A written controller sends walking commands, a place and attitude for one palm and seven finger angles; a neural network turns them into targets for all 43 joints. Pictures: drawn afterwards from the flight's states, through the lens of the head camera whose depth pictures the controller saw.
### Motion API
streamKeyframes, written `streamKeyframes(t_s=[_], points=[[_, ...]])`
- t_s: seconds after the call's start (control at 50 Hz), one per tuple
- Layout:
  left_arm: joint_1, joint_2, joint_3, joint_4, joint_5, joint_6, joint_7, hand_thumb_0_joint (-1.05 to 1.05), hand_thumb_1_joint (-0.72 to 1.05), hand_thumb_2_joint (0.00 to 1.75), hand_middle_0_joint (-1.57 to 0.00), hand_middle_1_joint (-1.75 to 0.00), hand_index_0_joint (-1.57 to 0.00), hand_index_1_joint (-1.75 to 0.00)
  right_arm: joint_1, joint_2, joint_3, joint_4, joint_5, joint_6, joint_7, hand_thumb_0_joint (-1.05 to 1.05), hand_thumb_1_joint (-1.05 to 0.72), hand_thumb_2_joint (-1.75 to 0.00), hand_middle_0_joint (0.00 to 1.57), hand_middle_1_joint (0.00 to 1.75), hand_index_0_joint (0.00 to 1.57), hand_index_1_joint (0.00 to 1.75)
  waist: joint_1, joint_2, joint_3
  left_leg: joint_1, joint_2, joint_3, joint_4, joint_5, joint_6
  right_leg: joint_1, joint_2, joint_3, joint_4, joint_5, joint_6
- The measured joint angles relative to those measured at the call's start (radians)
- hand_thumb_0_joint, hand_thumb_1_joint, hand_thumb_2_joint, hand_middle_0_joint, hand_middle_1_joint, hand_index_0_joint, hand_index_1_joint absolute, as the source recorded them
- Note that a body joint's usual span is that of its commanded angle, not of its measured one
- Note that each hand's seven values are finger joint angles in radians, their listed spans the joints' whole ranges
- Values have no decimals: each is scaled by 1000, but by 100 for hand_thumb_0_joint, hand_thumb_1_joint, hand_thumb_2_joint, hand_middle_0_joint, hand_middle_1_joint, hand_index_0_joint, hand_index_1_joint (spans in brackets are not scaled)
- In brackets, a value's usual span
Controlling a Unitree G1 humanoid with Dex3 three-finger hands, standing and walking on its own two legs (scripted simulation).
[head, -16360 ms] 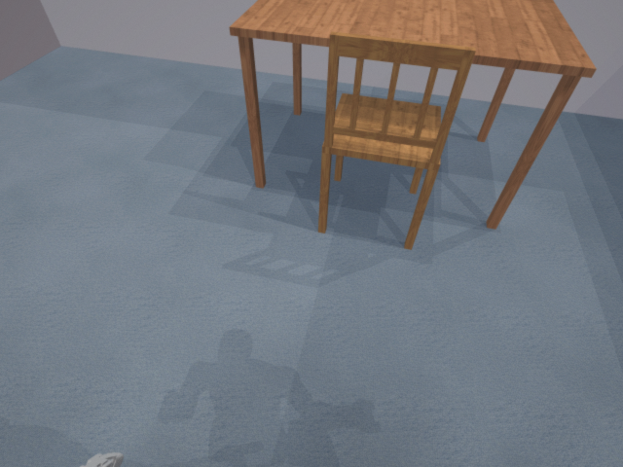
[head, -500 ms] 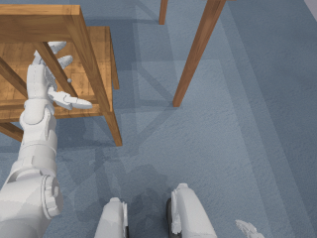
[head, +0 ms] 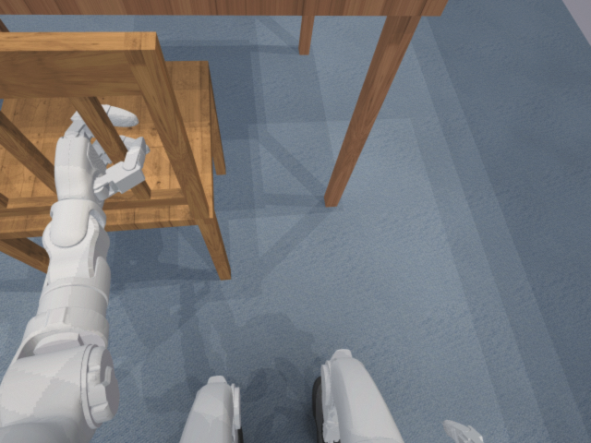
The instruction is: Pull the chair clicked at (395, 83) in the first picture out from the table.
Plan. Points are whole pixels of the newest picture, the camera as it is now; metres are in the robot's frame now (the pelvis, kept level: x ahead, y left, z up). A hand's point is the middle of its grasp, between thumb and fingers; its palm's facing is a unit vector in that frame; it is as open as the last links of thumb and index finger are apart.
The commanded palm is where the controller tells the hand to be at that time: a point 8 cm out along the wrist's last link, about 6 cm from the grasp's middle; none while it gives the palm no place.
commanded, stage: hook a spindle and tug to test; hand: left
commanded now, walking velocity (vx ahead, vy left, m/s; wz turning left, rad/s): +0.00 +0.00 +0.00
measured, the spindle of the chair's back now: (31, 157) +0.49 +0.32 +0.01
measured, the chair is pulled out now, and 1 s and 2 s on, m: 0.00 0.03 0.17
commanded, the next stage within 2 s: step backward, pulling the chair out in 0.62 s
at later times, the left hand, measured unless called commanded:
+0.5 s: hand (132, 178) +0.45 +0.18 +0.02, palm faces +0.04 -1.00 -0.03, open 5.3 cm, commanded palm +0.41 +0.23 +0.03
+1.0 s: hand (133, 178) +0.44 +0.18 +0.04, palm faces +0.14 -0.98 -0.10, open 5.1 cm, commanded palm +0.41 +0.22 +0.04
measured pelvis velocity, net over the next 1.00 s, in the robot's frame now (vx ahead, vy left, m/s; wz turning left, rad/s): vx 0.03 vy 0.01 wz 0.02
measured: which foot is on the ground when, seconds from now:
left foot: down 0.00-1.00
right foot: down 0.00-1.00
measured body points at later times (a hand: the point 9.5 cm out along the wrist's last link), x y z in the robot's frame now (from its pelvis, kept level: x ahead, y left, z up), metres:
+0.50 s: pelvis +0.02 +0.00 +0.01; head +0.17 +0.02 +0.43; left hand +0.44 +0.24 +0.03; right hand +0.11 -0.26 -0.11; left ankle -0.02 +0.12 -0.62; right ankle +0.06 -0.14 -0.62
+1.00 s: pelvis +0.03 +0.01 +0.09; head +0.15 +0.03 +0.52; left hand +0.43 +0.23 +0.05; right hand +0.10 -0.24 -0.03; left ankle -0.02 +0.12 -0.62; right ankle +0.06 -0.14 -0.61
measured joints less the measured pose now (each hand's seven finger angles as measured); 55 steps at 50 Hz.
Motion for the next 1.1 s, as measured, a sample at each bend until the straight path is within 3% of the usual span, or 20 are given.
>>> streamKeyframes(t_s=[0.08, 0.74, 0.78, 0.82, 0.88, 0.96, 1.1], points=[[28, -9, -5, -31, -8, 3, 4, 1, 76, 84, -45, -145, -42, -144, -3, 3, -3, -5, 3, 2, 3, 0, -90, -90, 20, 30, 20, 30, 3, 1, -2, 12, 2, 2, -9, -3, 1, 10, 2, 2, -8, -2, 1], [228, -86, -69, -254, -50, 31, -1, 2, 77, 81, -42, -145, -40, -145, -38, 12, -14, -43, 21, -19, 2, 0, -90, -90, 20, 30, 20, 30, 46, 3, -15, 64, -3, 7, -35, -19, 3, 56, -1, 7, -19, -26, 6], [209, -75, -90, -270, 18, 89, 54, 0, 75, 81, -43, -145, -40, -145, -50, 26, -14, -51, 47, 21, -26, 0, -90, -90, 20, 30, 20, 30, 56, -14, 46, 136, -5, 16, -75, 22, 8, 121, -2, 15, -41, -21, 15], [185, -68, -132, -247, 55, 177, 119, 0, 75, 81, -43, -141, -41, -145, -55, 40, -12, -57, 72, 61, -60, 0, -90, -90, 20, 30, 20, 30, 56, -15, 94, 230, -11, 17, -149, 52, 10, 218, -6, 13, -114, 3, 16], [167, -93, -159, -141, 48, 244, 195, 0, 74, 81, -38, -130, -43, -144, -39, 51, 8, -58, 94, 99, -100, 0, -90, -90, 20, 30, 20, 30, 45, -17, 106, 361, -23, 22, -299, 87, 14, 353, -16, 13, -261, 58, 18], [139, -119, -160, -9, 37, 247, 241, 2, 75, 80, -30, -115, -46, -144, -13, 49, 26, -50, 98, 112, -125, 0, -90, -90, 20, 30, 20, 30, 29, -28, 112, 487, -25, 20, -463, 165, 17, 478, -16, 3, -413, 143, 15], [108, -115, -197, 90, 59, 228, 234, 2, 76, 78, -28, -107, -48, -144, 13, 25, -5, -10, 84, 115, -129, 0, -90, -90, 20, 30, 20, 30, 28, -28, 141, 577, -10, 17, -572, 218, 19, 567, 1, -7, -524, 248, 7]])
